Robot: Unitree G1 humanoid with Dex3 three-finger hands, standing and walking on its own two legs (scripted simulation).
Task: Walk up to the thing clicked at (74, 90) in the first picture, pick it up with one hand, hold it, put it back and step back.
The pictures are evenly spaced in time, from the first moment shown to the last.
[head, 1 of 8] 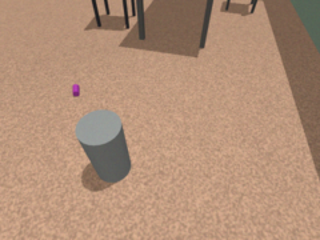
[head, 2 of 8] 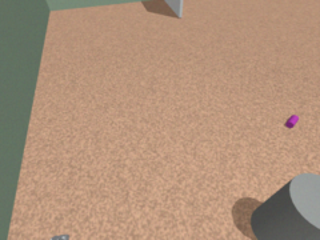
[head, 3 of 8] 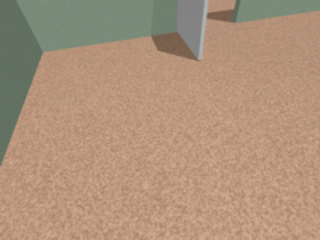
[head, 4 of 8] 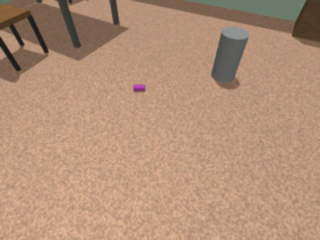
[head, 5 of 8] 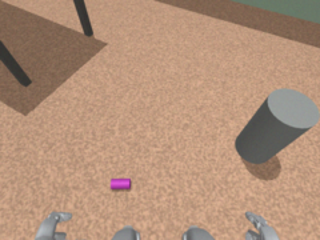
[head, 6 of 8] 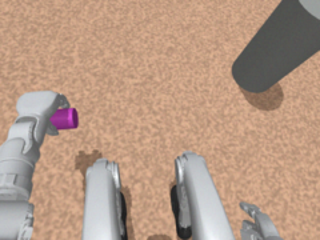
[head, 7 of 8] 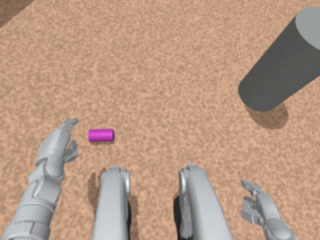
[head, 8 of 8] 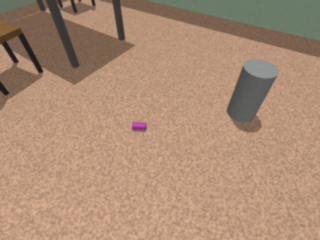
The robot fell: no
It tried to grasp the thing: yes
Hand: left
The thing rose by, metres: 0.67
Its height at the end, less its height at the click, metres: +0.00
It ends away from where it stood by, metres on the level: 0.01
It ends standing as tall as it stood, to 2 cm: yes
